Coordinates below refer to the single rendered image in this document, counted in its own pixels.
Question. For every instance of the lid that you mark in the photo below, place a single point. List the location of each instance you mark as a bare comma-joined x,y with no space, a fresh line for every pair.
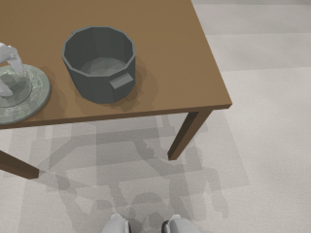
25,102

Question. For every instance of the left robot hand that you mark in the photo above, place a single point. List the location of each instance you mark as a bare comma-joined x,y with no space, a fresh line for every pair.
9,53

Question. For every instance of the table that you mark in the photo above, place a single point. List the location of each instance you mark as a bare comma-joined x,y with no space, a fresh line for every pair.
175,69

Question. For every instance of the pot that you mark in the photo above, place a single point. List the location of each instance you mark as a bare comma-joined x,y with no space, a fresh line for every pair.
101,62

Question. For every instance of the knob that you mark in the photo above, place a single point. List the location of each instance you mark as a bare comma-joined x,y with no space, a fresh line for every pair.
10,83

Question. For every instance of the robot left thigh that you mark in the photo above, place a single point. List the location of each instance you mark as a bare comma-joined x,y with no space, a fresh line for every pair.
116,225

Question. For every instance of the robot thigh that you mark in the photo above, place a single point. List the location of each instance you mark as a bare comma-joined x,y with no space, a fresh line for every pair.
180,225
116,225

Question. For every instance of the robot right thigh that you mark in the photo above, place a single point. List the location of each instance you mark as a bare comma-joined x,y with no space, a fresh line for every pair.
180,225

